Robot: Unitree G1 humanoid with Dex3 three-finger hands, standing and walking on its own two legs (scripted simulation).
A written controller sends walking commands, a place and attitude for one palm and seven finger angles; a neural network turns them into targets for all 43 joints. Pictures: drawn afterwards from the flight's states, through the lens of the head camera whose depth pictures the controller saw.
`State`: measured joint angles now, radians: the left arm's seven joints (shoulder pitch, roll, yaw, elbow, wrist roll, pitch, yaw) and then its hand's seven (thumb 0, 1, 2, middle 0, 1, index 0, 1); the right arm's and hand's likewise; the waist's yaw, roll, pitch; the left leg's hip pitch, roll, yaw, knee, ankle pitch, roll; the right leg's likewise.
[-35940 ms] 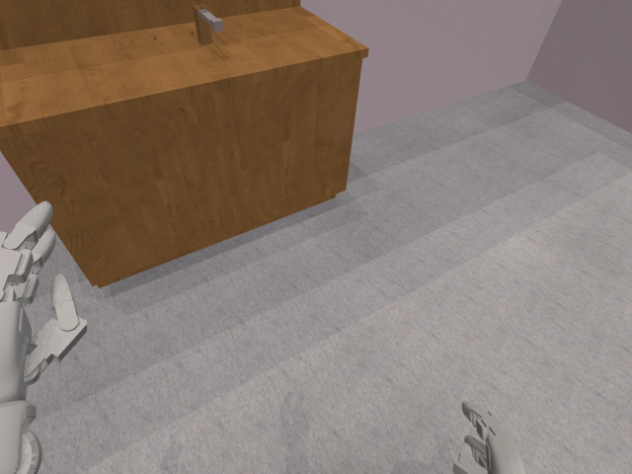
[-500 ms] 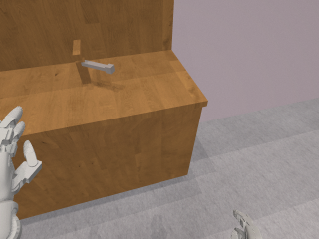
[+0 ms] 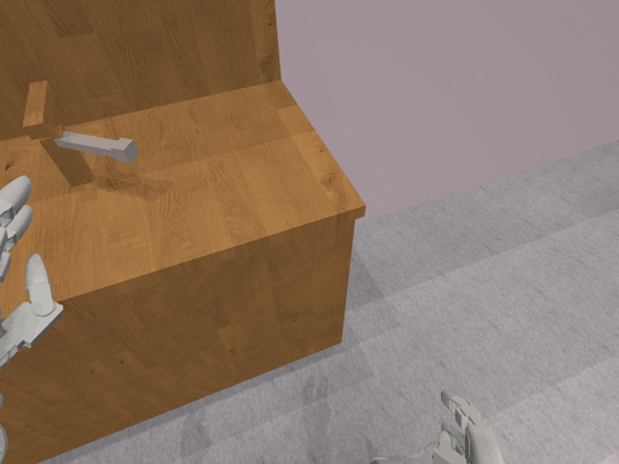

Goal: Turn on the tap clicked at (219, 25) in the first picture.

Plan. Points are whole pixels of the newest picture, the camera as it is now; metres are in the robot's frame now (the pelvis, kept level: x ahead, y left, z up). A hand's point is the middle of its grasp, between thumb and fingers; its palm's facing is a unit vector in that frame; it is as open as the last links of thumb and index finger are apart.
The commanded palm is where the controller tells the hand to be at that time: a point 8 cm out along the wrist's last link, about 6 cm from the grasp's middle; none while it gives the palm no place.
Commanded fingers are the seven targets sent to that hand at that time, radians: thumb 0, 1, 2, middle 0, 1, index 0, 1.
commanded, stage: take the last steps up to it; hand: left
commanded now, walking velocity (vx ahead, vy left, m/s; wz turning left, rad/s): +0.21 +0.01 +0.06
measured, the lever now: (125, 150) +0.56 +0.33 +0.08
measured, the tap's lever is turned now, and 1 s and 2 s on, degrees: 52 52 52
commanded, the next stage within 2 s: come to a stop and stand still in 0.16 s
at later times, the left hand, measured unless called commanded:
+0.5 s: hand (134, 209) +0.33 +0.20 +0.19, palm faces +0.37 -0.83 -0.42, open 7.5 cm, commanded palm +0.28 +0.25 +0.20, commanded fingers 0.00 0.90 0.90 -0.20 -0.30 -0.20 -0.30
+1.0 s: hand (93, 223) +0.32 +0.24 +0.18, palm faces +0.39 -0.83 -0.39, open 7.4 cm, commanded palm +0.27 +0.28 +0.20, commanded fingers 0.00 0.90 0.90 -0.20 -0.30 -0.20 -0.30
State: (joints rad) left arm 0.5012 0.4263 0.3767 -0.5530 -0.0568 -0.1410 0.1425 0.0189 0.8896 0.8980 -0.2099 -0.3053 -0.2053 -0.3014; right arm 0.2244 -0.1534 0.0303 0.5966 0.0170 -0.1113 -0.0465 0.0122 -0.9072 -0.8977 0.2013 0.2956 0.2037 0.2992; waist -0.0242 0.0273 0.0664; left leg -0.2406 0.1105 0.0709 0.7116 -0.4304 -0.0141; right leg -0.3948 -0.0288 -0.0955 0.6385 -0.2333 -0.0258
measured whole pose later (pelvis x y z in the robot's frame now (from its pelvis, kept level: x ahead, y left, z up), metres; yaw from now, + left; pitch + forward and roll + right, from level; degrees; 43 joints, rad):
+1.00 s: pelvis +0.12 -0.01 +0.02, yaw +1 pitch +0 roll -1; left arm 0.50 0.37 0.31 -0.50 -0.07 -0.09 0.15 0.02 0.89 0.90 -0.21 -0.31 -0.21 -0.30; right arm 0.17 -0.20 0.01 0.60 0.00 -0.07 -0.09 0.01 -0.91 -0.90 0.20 0.30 0.20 0.30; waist 0.02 0.03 0.00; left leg -0.26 0.02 0.04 0.48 -0.22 0.02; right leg -0.20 0.04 -0.05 0.42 -0.23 -0.03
